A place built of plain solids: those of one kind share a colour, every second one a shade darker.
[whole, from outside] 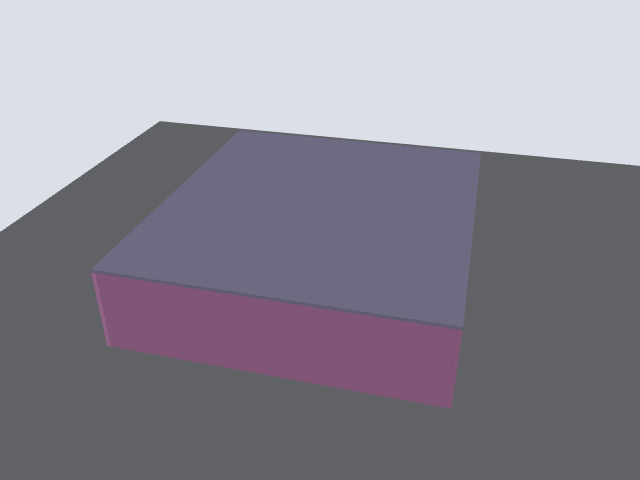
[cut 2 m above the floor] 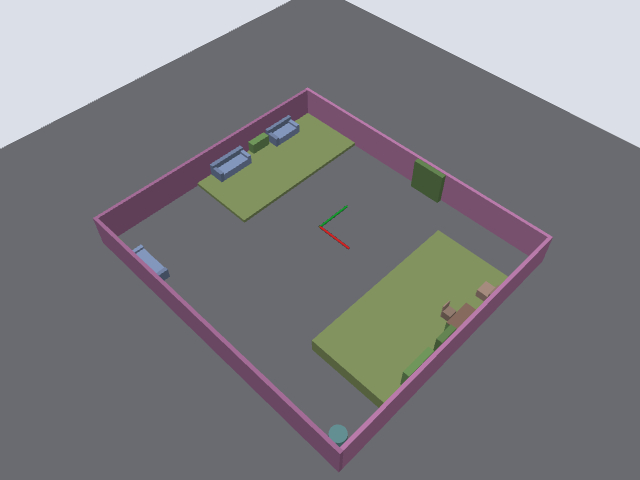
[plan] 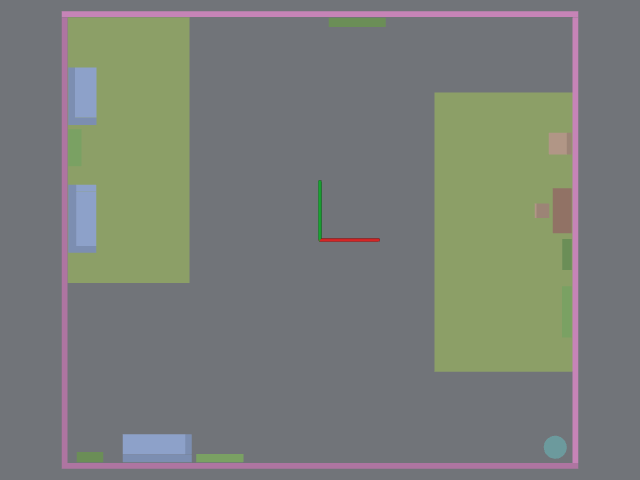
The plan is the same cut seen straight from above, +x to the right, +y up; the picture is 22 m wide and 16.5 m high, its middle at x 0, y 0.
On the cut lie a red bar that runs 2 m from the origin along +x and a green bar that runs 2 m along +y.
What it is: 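A loft; one open main floor with 3 platforms, their free sides bare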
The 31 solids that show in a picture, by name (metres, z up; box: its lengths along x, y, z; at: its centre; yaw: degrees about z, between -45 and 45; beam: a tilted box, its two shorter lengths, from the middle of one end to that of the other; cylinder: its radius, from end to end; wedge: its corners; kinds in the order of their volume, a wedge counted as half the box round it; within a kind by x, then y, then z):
{
 "wall_1": {"box": [0.2, 15.33, 4.08], "at": [-8.78, 0.0, 1.99]},
 "wall_2": {"box": [17.75, 0.2, 4.08], "at": [0.0, -7.76, 1.99]},
 "wall_3": {"box": [17.75, 0.2, 4.08], "at": [0.0, 7.76, 1.99]},
 "wall_4": {"box": [0.2, 15.33, 4.08], "at": [8.78, 0.0, 1.99]},
 "floor_1": {"box": [4.19, 9.15, 0.25], "at": [-6.58, 3.09, 0.08]},
 "floor_2": {"box": [4.75, 9.6, 0.88], "at": [6.3, 0.27, 0.39]},
 "roof_1": {"box": [17.75, 15.73, 0.16], "at": [0.0, 0.0, 4.11]},
 "case_1": {"box": [0.46, 1.27, 0.69], "at": [-8.43, 3.17, 0.55]},
 "case_2": {"box": [0.91, 0.36, 0.87], "at": [-7.91, -7.47, 0.38]},
 "case_3": {"box": [1.63, 0.29, 0.91], "at": [-3.44, -7.5, 0.41]},
 "case_4": {"box": [1.96, 0.32, 2.21], "at": [1.28, 7.48, 1.05]},
 "case_5": {"box": [0.34, 1.76, 2.19], "at": [8.49, -2.47, 1.93]},
 "case_6": {"box": [0.33, 1.06, 1.9], "at": [8.49, -0.5, 1.78]},
 "sofa_1": {"box": [0.23, 1.98, 0.82], "at": [-8.54, 4.94, 0.61]},
 "sofa_2": {"box": [0.28, 2.34, 0.81], "at": [-8.52, 0.73, 0.61]},
 "sofa_3": {"box": [0.74, 0.25, 0.61], "at": [-8.05, 4.08, 0.51]},
 "sofa_4": {"box": [0.74, 1.47, 0.46], "at": [-8.05, 4.94, 0.44]},
 "sofa_5": {"box": [0.74, 0.25, 0.61], "at": [-8.05, 5.81, 0.51]},
 "sofa_6": {"box": [0.69, 0.24, 0.65], "at": [-8.03, -0.32, 0.53]},
 "sofa_7": {"box": [0.69, 1.87, 0.48], "at": [-8.03, 0.73, 0.44]},
 "sofa_8": {"box": [0.69, 0.24, 0.65], "at": [-8.03, 1.78, 0.53]},
 "sofa_9": {"box": [0.23, 0.69, 0.67], "at": [-6.67, -7.02, 0.29]},
 "sofa_10": {"box": [2.38, 0.28, 0.84], "at": [-5.59, -7.51, 0.37]},
 "sofa_11": {"box": [1.92, 0.69, 0.52], "at": [-5.59, -7.02, 0.21]},
 "sofa_12": {"box": [0.23, 0.69, 0.67], "at": [-4.52, -7.02, 0.29]},
 "chair_1": {"box": [0.06, 0.5, 0.84], "at": [7.41, 1.01, 1.25]},
 "chair_2": {"box": [0.44, 0.5, 0.46], "at": [7.66, 1.01, 1.06]},
 "chair_3": {"box": [0.62, 0.75, 0.49], "at": [8.17, 3.31, 1.07]},
 "chair_4": {"box": [0.18, 0.75, 0.78], "at": [8.57, 3.31, 1.22]},
 "bush_1": {"cylinder": 0.4, "from": [8.09, -7.12, 0.58], "to": [8.09, -7.12, 1.43]},
 "table_1": {"box": [0.66, 1.55, 0.04], "at": [8.33, 1.01, 1.55]}
}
